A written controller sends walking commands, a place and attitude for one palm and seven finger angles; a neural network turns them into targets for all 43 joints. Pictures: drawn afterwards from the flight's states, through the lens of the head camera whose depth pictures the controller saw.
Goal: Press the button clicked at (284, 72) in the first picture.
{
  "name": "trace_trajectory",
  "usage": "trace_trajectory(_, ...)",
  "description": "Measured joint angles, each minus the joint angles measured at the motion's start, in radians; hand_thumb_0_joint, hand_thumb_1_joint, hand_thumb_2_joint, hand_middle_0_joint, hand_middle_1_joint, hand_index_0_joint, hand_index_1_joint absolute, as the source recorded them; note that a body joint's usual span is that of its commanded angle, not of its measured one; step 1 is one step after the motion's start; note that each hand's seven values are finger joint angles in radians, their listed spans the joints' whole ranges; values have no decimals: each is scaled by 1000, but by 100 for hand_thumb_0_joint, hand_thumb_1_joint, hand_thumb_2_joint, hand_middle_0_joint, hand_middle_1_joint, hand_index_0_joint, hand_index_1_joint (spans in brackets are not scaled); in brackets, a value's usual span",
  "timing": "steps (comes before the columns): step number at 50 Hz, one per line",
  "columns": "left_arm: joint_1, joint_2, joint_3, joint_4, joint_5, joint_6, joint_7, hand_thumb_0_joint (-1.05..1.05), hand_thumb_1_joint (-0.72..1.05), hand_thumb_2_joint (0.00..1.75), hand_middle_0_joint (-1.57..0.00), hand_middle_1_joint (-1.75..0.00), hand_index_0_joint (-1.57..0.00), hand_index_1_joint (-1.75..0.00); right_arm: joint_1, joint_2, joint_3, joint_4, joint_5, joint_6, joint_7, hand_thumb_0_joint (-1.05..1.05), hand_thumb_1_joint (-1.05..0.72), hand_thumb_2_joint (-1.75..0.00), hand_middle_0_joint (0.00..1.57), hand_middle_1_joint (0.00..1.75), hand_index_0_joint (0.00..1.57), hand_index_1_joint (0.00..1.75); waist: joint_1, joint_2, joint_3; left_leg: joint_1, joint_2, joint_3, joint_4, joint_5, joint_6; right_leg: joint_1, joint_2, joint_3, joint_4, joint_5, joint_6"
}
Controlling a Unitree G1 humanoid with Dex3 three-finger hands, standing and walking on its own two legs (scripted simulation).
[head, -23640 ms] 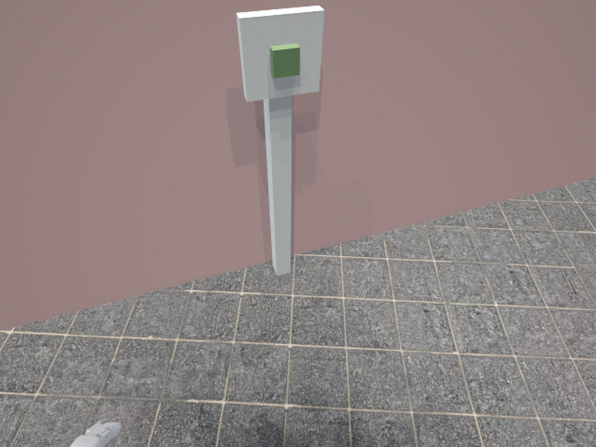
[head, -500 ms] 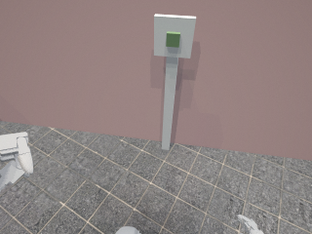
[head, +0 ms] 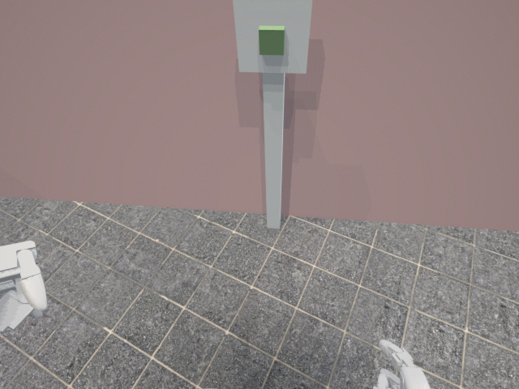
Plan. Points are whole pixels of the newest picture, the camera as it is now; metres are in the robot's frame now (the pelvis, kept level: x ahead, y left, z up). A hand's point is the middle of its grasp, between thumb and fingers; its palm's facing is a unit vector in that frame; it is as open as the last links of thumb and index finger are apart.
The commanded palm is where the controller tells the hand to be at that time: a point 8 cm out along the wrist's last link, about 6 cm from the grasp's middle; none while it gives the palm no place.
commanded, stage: stop stepping back and stand still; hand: left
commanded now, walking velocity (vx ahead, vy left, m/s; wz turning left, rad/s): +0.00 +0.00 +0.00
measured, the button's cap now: (271, 40) +0.85 +0.01 +0.12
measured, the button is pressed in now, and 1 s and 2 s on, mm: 0 0 0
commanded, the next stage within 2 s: let the arm hang, fingers relaxed in 0.36 s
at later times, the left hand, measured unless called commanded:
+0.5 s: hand (42, 282) +0.21 +0.26 +0.14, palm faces +0.27 -0.81 -0.53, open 3.1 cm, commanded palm none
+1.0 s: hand out of the picture -0.07 +0.25 -0.16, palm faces +0.03 -0.97 -0.24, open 5.1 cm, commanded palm none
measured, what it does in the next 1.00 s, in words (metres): steps on the spot: left foot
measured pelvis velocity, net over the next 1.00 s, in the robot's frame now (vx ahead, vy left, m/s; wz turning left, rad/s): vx -0.02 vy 0.05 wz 0.02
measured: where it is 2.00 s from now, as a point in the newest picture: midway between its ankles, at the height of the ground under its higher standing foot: outside the picture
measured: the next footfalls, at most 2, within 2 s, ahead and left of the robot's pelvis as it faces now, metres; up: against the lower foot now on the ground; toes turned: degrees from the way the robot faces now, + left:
left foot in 0.12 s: +0.07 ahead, +0.13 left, +0.00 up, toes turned +3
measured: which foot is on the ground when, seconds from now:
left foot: up 0.00-0.10, down 0.12-1.00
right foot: down 0.00-1.00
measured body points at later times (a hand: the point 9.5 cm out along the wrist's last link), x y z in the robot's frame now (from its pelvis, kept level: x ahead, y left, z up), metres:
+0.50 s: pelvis +0.01 +0.02 +0.00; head +0.03 +0.01 +0.45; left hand +0.19 +0.30 +0.17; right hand +0.21 -0.21 -0.08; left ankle +0.03 +0.13 -0.74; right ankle -0.02 -0.07 -0.73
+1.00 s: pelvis -0.02 +0.05 +0.01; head +0.00 +0.05 +0.45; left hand -0.07 +0.30 -0.15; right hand -0.05 -0.18 -0.15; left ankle +0.03 +0.13 -0.74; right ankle -0.02 -0.07 -0.74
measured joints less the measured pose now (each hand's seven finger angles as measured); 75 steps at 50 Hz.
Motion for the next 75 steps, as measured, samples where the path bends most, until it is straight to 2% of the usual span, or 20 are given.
trace_trajectory(3, 11, -9, 3, 35, 7, -1, 16, 1, 89, 89, -131, -149, -131, -150, 2, -16, 0, 5, -3, 12, -15, 1, -90, -90, 21, 30, 20, 30, 6, -10, 3, 35, -14, 31, -116, 58, 11, 25, -10, 9, -40, 13, 7)
trace_trajectory(6, -23, -17, -8, 65, 6, 12, 25, 1, 89, 89, -131, -149, -131, -150, -7, -41, -9, 1, -5, 7, -29, 1, -90, -90, 21, 30, 20, 30, 9, 5, 17, 111, -7, 38, -307, 211, 27, 45, 3, -3, -31, -5, 16)
trace_trajectory(7, -41, -18, -15, 70, 5, 18, 26, 1, 89, 89, -131, -149, -131, -150, -13, -46, -16, 2, -4, 5, -32, 1, -90, -90, 21, 30, 20, 30, 11, 6, 21, 135, -5, 36, -334, 197, 22, 46, 5, -4, -14, -19, 20)
trace_trajectory(10, -94, -22, -37, 74, 11, 33, 21, 2, 89, 89, -131, -149, -131, -150, -38, -45, -25, -1, 2, 8, -34, 1, -91, -90, 21, 30, 20, 30, 21, -24, 24, 155, -17, 44, -339, 141, 10, 50, -8, 4, 10, -40, 33)
trace_trajectory(14, -95, -18, -50, 34, 17, 35, 10, 2, 89, 89, -131, -149, -131, -150, -71, -41, -18, -42, 7, 4, -27, 1, -91, -90, 20, 30, 20, 30, 5, -23, 17, 147, -4, 38, -334, 138, 7, 66, 6, -1, -37, -18, 26)
trace_trajectory(19, -54, 25, -21, -9, 3, 17, 1, 2, 89, 89, -131, -149, -131, -150, -99, -27, -10, -85, 12, 19, -18, 1, -91, -90, 20, 30, 20, 30, -5, -23, 11, 138, 8, 41, -334, 141, 7, 68, 18, 3, -68, 5, 27)
trace_trajectory(23, -33, 32, -7, 15, -8, 25, -4, 1, 89, 89, -131, -149, -131, -150, -95, -23, -5, -94, 14, 35, -20, 1, -91, -90, 20, 30, 20, 30, -1, -17, 1, 142, 6, 48, -347, 150, 13, 71, 17, 11, -83, 19, 34)
trace_trajectory(24, -63, 36, -34, 76, 5, 13, -15, 1, 89, 89, -131, -149, -131, -150, -93, -32, -10, -71, 18, 12, -4, 1, -91, -90, 20, 30, 20, 30, 3, -8, -10, 126, 4, 45, -336, 154, 15, 55, 14, 5, -69, 22, 38)
trace_trajectory(25, -120, 39, -80, 179, 24, 26, -40, 1, 89, 89, -130, -149, -131, -150, -93, -50, -15, -40, 15, -4, 16, 1, -91, -90, 20, 30, 20, 30, 12, 6, -26, 104, -2, 41, -320, 152, 19, 31, 7, 0, -43, 17, 42)
trace_trajectory(27, -241, 15, -171, 435, 51, 111, -86, 0, 90, 89, -129, -148, -130, -149, -102, -88, -14, 18, 4, 9, 40, 1, -90, -90, 21, 30, 20, 30, 22, 31, -54, 58, -17, 38, -275, 137, 30, -16, -11, -4, 16, -16, 47)
trace_trajectory(30, -364, -69, -266, 841, 70, 236, -119, 0, 90, 89, -125, -144, -125, -145, -105, -110, -10, 88, -17, 47, 45, 1, -91, -90, 21, 30, 20, 30, 14, 62, -67, 23, -26, 36, -226, 123, 40, -53, -23, -6, 72, -35, 52)
trace_trajectory(32, -393, -114, -317, 1047, 76, 280, -130, 1, 91, 89, -120, -140, -120, -140, -84, -99, -5, 122, -26, 68, 42, 1, -91, -90, 21, 30, 20, 30, 2, 49, -58, 29, -30, 37, -224, 126, 41, -48, -27, -6, 78, -36, 52)
trace_trajectory(36, -393, -184, -391, 1316, 67, 312, -137, 1, 91, 89, -108, -128, -109, -129, -21, -51, 12, 197, -35, 98, 38, 1, -91, -90, 20, 30, 20, 30, -15, -24, -17, 64, -35, 36, -253, 144, 43, -17, -31, -8, 59, -23, 53)
trace_trajectory(38, -394, -186, -386, 1412, 79, 313, -102, 2, 91, 89, -101, -124, -102, -122, 15, -29, 21, 244, -35, 104, 34, 1, -91, -90, 20, 30, 20, 30, -12, -50, 1, 77, -30, 28, -274, 159, 43, 4, -23, -15, 22, 0, 55)
trace_trajectory(41, -391, -165, -374, 1508, 53, 299, -109, 2, 90, 89, -90, -114, -92, -112, 62, -9, 26, 310, -34, 115, 26, 1, -91, -90, 20, 30, 20, 30, 2, -60, 20, 89, -25, 16, -310, 186, 44, 32, -14, -27, -41, 39, 54)
trace_trajectory(45, -372, -163, -382, 1606, 49, 291, -122, 1, 91, 89, -77, -98, -78, -96, 102, -1, 15, 375, -32, 125, 16, 1, -91, -90, 20, 30, 20, 30, 10, -33, 28, 102, -30, 17, -356, 216, 53, 50, -17, -27, -98, 77, 60)
trace_trajectory(51, -343, -186, -389, 1700, 51, 284, -122, 1, 91, 89, -56, -72, -57, -72, 122, 11, 3, 423, -28, 118, 9, 1, -91, -90, 20, 30, 20, 30, 7, 6, 23, 126, -48, 35, -413, 249, 67, 53, -34, -10, -119, 96, 70)
trace_trajectory(59, -346, -227, -392, 1751, 51, 269, -112, 1, 91, 89, -32, -43, -32, -44, 106, 41, 1, 457, -25, 102, 5, 1, -91, -90, 20, 30, 20, 30, 5, 20, 0, 149, -56, 54, -443, 262, 73, 54, -43, 10, -114, 96, 78)
trace_trajectory(65, -371, -261, -395, 1753, 51, 259, -109, 1, 91, 89, -23, -34, -24, -34, 92, 58, -1, 468, -26, 95, 3, 0, -91, -90, 20, 30, 20, 30, 2, 13, -13, 154, -53, 59, -445, 260, 69, 53, -40, 16, -108, 92, 77)
trace_trajectory(75, -400, -292, -394, 1752, 51, 248, -108, 1, 91, 89, -20, -30, -21, -31, 97, 66, -6, 484, -25, 88, -2, 0, -91, -90, 20, 30, 19, 30, -4, -2, -8, 156, -44, 57, -441, 251, 57, 56, -31, 15, -109, 85, 68)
